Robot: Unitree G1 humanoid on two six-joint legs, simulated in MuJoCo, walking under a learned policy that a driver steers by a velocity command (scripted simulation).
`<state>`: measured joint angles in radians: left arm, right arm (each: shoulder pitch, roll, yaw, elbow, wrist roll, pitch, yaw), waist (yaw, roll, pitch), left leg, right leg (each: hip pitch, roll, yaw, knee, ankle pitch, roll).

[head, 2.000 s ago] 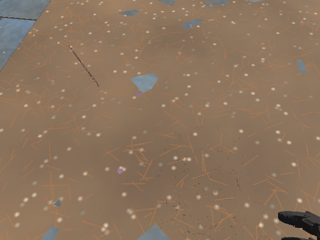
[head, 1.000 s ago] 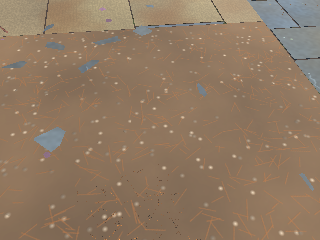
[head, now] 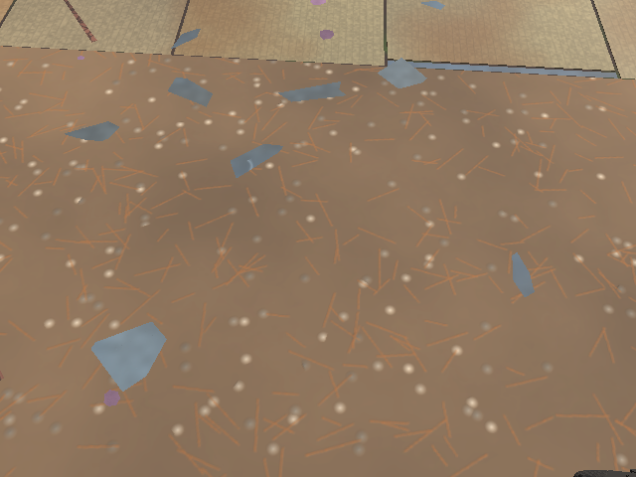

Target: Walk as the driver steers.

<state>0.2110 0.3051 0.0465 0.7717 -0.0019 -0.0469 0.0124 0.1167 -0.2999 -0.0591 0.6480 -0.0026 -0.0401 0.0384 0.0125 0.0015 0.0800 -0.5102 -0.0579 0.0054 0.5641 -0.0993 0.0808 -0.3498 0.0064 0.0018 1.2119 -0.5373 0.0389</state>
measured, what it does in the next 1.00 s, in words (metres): steps on the spot, turning left: right foot, then left foot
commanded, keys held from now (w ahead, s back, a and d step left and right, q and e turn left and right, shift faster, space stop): q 0.32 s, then no key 0.68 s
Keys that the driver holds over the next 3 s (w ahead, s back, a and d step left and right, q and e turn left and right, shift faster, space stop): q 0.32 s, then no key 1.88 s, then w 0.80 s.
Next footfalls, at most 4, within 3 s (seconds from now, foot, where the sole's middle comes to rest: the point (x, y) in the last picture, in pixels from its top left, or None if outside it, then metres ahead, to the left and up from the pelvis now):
0.38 right None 0.19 -0.15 -0.76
0.70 left None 0.08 0.10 -0.76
2.90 left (232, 438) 0.48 0.20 -0.76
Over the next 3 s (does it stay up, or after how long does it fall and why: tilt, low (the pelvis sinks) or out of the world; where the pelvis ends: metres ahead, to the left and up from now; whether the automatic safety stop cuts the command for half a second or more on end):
stays up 0.38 0.08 0.01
